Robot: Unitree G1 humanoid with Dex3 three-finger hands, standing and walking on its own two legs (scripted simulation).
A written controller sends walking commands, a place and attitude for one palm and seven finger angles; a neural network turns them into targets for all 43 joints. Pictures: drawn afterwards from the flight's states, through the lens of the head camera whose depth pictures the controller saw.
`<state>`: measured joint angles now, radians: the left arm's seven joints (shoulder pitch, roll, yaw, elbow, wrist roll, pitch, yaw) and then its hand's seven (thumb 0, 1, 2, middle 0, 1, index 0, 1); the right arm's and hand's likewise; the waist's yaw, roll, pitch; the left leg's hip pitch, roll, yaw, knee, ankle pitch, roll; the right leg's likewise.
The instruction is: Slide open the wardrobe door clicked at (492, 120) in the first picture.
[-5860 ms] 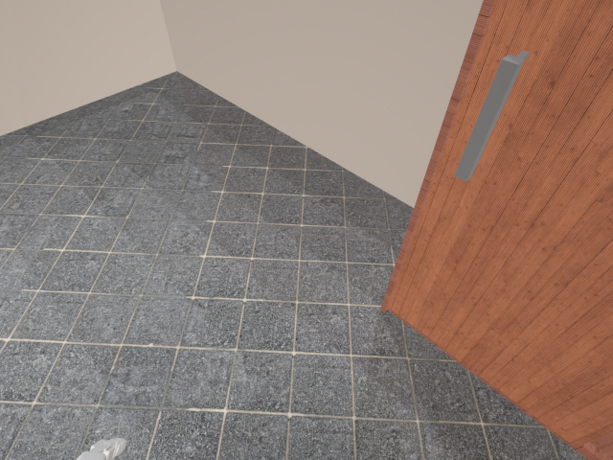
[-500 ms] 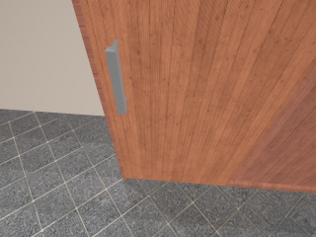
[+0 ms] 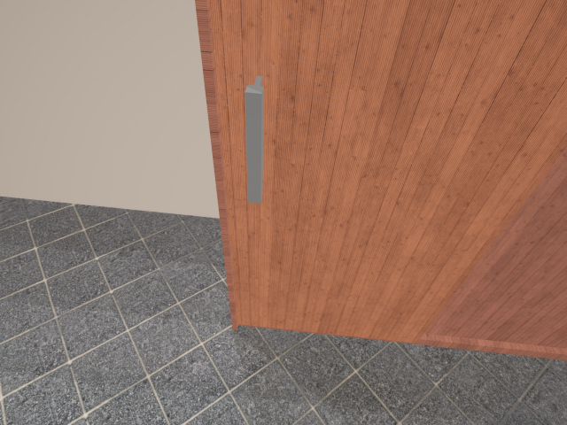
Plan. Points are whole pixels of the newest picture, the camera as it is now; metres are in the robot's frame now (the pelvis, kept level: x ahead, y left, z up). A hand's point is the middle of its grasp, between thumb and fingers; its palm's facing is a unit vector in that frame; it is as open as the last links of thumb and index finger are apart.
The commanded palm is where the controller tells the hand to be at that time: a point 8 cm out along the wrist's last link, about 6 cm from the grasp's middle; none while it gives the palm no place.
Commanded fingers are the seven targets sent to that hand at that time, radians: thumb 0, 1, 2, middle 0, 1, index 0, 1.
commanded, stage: look again from close up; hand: left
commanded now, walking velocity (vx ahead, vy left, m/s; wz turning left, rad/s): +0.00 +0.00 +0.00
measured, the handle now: (256, 143) +0.58 +0.09 +0.10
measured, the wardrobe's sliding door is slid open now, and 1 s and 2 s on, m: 0.00 0.00 0.00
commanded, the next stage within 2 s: none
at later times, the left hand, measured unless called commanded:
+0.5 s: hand out of the picture -0.05 +0.14 -0.18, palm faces +0.04 -0.99 -0.15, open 7.4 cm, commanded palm none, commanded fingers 0.00 0.90 0.90 -0.20 -0.30 -0.20 -0.30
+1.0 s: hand out of the picture -0.01 +0.14 -0.18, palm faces +0.04 -0.99 -0.16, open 7.4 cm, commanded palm none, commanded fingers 0.00 0.90 0.90 -0.20 -0.30 -0.20 -0.30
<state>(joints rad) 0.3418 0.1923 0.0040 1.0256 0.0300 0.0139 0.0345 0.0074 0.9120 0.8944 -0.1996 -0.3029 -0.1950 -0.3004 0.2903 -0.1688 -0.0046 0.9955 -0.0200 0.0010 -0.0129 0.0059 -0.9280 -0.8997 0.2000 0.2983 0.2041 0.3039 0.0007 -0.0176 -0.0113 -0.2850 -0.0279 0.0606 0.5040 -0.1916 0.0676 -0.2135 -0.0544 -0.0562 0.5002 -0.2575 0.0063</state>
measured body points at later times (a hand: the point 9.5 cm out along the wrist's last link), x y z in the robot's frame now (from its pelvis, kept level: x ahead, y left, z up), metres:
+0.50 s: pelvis -0.01 -0.02 +0.00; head -0.01 -0.01 +0.45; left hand -0.05 +0.19 -0.16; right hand +0.00 -0.24 -0.15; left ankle +0.05 +0.07 -0.74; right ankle +0.01 -0.15 -0.74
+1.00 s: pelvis +0.00 -0.02 +0.00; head +0.01 -0.01 +0.45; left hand -0.01 +0.19 -0.16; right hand +0.00 -0.24 -0.15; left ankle +0.05 +0.07 -0.74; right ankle +0.01 -0.15 -0.74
